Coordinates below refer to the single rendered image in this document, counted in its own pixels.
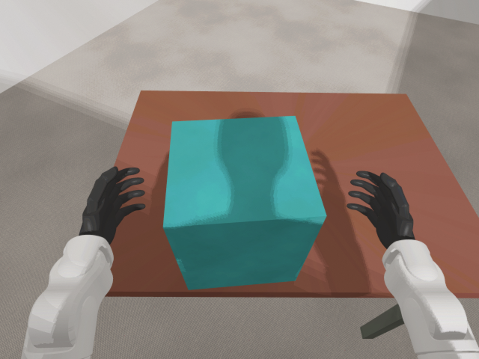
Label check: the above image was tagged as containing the right robot forearm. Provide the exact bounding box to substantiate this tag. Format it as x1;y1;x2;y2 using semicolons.
382;239;479;359

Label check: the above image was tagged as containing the carton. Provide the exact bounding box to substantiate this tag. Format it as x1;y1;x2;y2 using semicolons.
163;116;327;290

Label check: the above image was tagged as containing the right robot hand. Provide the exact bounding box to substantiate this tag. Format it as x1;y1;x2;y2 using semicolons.
347;171;415;249

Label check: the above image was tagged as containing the left robot hand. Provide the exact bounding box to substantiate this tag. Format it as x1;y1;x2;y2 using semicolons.
79;166;145;245

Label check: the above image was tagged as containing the left robot forearm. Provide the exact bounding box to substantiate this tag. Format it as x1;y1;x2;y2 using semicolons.
21;235;114;359

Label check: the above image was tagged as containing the table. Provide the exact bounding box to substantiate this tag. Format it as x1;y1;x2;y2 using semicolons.
105;90;479;339

